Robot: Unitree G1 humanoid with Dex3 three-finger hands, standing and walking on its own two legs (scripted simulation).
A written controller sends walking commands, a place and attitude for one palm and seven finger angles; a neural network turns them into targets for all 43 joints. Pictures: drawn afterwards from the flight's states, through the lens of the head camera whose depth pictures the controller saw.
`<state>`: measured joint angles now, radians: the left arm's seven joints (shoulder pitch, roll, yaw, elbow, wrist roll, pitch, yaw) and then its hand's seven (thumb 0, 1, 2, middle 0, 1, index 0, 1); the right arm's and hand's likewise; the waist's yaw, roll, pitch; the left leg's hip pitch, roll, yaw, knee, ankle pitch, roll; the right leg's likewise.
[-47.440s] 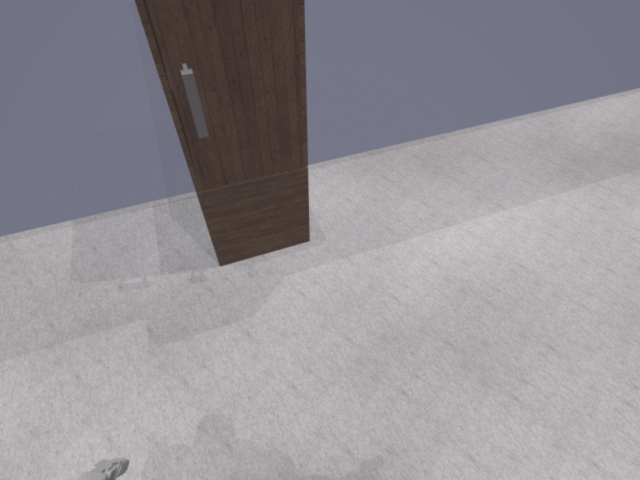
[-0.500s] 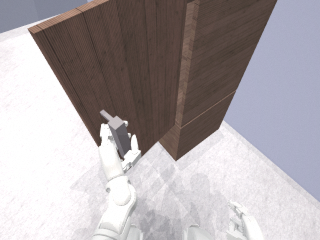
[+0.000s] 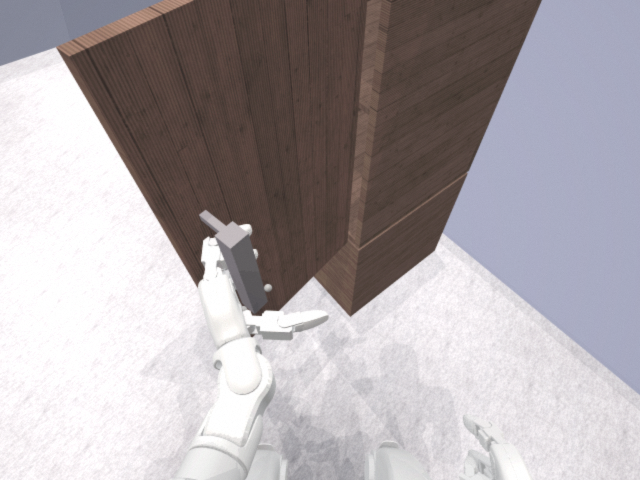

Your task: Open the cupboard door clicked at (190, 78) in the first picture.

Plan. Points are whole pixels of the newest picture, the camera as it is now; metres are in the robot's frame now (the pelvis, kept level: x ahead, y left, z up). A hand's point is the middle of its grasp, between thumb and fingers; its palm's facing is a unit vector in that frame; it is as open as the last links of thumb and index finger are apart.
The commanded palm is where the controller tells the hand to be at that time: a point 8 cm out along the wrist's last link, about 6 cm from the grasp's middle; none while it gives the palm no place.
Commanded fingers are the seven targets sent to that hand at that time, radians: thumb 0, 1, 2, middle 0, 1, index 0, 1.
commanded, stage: open thumb and fingers to let go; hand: left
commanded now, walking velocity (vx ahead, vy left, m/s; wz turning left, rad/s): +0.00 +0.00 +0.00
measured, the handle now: (233, 263) +0.38 +0.13 +0.04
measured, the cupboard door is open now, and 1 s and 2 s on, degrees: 100 100 100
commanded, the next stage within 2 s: slide the hand sideways off the handle in 0.18 s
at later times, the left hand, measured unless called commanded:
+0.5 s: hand (255, 309) +0.31 +0.09 +0.03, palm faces -0.07 -1.00 -0.04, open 16.1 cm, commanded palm +0.29 +0.12 +0.04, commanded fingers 0.00 -0.50 0.30 -0.15 -0.30 -0.15 -0.30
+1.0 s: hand (238, 348) +0.27 +0.11 +0.04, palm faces -0.04 -1.00 +0.02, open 16.3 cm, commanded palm +0.24 +0.16 +0.04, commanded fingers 0.00 -0.50 0.30 -0.15 -0.30 -0.15 -0.30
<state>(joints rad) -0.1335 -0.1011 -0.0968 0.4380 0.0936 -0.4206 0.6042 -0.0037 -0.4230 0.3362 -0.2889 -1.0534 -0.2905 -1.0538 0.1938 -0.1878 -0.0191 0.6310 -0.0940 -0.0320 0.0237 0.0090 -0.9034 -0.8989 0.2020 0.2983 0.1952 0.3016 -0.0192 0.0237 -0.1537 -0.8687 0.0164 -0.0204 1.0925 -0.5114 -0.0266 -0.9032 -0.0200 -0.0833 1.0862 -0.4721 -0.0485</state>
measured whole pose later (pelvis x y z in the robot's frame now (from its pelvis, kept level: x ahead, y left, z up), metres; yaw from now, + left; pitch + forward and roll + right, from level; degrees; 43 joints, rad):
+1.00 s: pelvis +0.02 +0.03 -0.01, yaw -1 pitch +18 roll -1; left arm 0.34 0.04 -0.21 -0.08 0.01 -0.38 0.09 -0.01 -0.50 0.30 -0.12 -0.30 -0.14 -0.30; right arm 0.23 -0.20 0.01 0.42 -0.02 -0.03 0.03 0.01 -0.90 -0.90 0.20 0.30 0.20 0.30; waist 0.01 0.03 -0.15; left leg -0.90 0.00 0.00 1.18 -0.59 0.02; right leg -0.92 -0.04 -0.06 1.14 -0.53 0.00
